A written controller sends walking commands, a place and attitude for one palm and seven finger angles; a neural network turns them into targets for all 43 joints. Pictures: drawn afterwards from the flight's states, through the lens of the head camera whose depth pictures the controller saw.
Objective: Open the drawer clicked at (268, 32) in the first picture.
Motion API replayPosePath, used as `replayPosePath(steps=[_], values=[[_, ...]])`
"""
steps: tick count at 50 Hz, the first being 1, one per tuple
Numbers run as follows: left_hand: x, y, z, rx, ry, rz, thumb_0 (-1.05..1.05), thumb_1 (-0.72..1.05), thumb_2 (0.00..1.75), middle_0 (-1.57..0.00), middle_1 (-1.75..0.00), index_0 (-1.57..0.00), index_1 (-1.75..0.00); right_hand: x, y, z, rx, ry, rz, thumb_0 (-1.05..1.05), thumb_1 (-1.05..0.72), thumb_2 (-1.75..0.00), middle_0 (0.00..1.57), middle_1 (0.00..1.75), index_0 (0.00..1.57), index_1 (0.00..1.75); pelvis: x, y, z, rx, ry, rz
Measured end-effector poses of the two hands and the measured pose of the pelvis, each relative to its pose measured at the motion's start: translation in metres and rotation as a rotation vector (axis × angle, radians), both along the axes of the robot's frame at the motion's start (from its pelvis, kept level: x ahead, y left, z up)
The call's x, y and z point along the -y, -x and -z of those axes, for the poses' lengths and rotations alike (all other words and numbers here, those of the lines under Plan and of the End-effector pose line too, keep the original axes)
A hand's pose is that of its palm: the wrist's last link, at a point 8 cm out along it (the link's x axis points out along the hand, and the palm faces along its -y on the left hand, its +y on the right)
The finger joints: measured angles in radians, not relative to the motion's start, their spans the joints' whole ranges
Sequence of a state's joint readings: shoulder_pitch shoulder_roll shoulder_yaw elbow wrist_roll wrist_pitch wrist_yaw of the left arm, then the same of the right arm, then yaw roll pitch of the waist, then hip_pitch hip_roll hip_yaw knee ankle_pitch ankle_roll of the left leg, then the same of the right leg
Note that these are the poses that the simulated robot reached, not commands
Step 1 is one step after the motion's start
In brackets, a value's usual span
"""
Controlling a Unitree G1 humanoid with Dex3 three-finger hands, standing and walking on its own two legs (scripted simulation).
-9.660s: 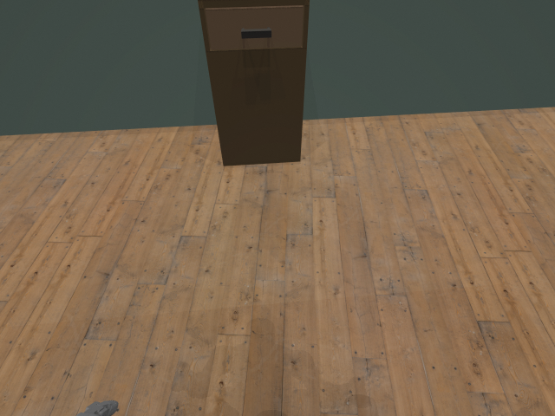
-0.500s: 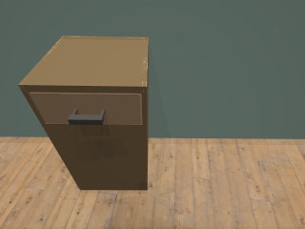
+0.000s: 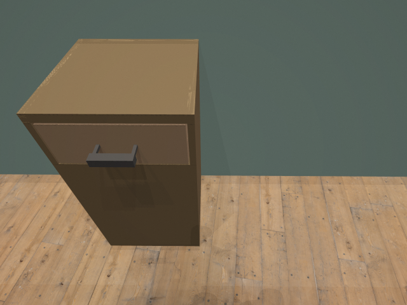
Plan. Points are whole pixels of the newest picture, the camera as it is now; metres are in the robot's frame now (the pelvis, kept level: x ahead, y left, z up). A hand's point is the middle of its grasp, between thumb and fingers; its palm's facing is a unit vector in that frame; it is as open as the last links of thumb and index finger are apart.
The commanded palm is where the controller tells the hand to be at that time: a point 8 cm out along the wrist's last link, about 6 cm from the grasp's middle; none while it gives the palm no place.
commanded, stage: look again from close up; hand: left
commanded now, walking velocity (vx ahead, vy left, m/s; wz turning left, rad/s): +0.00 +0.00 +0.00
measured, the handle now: (114, 154) +0.50 +0.28 -0.03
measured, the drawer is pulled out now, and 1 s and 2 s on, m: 0.00 0.00 0.00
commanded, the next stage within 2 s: shuffle to correct the standing spot in 0.28 s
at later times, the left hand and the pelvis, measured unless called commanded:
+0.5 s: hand out of the picture +0.00 +0.16 -0.17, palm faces +0.04 -0.98 -0.20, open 7.4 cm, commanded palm none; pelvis +0.02 +0.00 +0.00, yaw -1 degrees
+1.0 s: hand out of the picture -0.02 +0.27 -0.19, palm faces +0.04 -0.97 -0.22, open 7.4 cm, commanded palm none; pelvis -0.02 +0.08 -0.01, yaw +0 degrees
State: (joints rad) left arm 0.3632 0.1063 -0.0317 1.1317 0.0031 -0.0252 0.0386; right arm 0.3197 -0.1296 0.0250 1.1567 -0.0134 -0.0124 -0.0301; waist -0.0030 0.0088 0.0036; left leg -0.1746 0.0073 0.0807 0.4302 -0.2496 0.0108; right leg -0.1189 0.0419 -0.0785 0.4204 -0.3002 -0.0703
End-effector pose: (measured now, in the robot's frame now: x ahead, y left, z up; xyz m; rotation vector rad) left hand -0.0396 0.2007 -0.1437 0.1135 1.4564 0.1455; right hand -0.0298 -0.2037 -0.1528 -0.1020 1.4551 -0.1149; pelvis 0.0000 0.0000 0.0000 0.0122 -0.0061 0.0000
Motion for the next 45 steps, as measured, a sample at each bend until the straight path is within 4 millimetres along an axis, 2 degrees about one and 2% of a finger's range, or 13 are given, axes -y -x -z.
replayPosePath(steps=[7, 13, 22, 28, 33, 37, 42, 45], values=[[0.003, -0.019, 0.002, 0.029, 0.005, 0.004, 0.0, 0.91, 0.89, -0.2, -0.3, -0.2, -0.3, -0.002, -0.015, 0.001, 0.024, 0.002, 0.002, 0.01, -0.91, -0.9, 0.2, 0.3, 0.2, 0.3, 0.0, -0.009, 0.001, -0.001, -0.002, 0.003], [-0.002, -0.029, 0.002, 0.038, -0.011, 0.008, 0.01, 0.91, 0.89, -0.2, -0.3, -0.2, -0.3, 0.001, -0.023, 0.002, 0.033, 0.011, 0.006, 0.01, -0.92, -0.9, 0.2, 0.3, 0.2, 0.3, 0.0, -0.015, 0.002, -0.001, -0.005, 0.007], [-0.007, -0.036, 0.0, 0.038, -0.03, 0.006, 0.0, 0.91, 0.89, -0.2, -0.3, -0.2, -0.3, 0.002, -0.028, 0.003, 0.027, 0.009, 0.004, 0.01, -0.92, -0.9, 0.2, 0.3, 0.2, 0.3, 0.001, -0.02, 0.002, -0.004, -0.008, 0.008], [-0.013, -0.037, -0.001, 0.047, -0.053, -0.008, 0.0, 0.91, 0.89, -0.2, -0.3, -0.2, -0.3, 0.005, -0.031, 0.005, 0.021, 0.014, 0.003, 0.01, -0.92, -0.9, 0.2, 0.3, 0.2, 0.3, -0.001, -0.016, 0.004, -0.01, -0.008, 0.011], [-0.029, -0.03, 0.001, 0.06, -0.075, -0.029, 0.0, 0.91, 0.89, -0.2, -0.3, -0.2, -0.3, 0.01, -0.038, 0.005, 0.037, 0.044, -0.012, 0.01, -0.91, -0.9, 0.2, 0.3, 0.2, 0.3, -0.009, -0.006, 0.006, -0.001, -0.005, 0.001], [-0.047, -0.017, 0.0, 0.058, -0.082, -0.049, 0.0, 0.91, 0.89, -0.2, -0.3, -0.2, -0.3, 0.008, -0.053, -0.003, 0.079, 0.074, -0.03, 0.01, -0.91, -0.9, 0.2, 0.3, 0.2, 0.3, -0.022, 0.005, 0.005, 0.009, -0.014, 0.0], [-0.079, -0.005, 0.004, 0.045, -0.075, -0.034, 0.0, 0.91, 0.89, -0.2, -0.3, -0.2, -0.3, -0.008, -0.074, -0.013, 0.191, 0.096, -0.035, 0.01, -0.91, -0.9, 0.2, 0.3, 0.2, 0.3, -0.046, 0.015, 0.005, 0.015, -0.022, -0.003], [-0.101, -0.006, 0.016, 0.049, -0.065, -0.025, 0.0, 0.91, 0.89, -0.2, -0.3, -0.2, -0.3, -0.025, -0.075, -0.009, 0.246, 0.111, -0.04, 0.0, -0.91, -0.9, 0.2, 0.3, 0.2, 0.3, -0.065, 0.016, 0.016, 0.017, 0.004, -0.006]])
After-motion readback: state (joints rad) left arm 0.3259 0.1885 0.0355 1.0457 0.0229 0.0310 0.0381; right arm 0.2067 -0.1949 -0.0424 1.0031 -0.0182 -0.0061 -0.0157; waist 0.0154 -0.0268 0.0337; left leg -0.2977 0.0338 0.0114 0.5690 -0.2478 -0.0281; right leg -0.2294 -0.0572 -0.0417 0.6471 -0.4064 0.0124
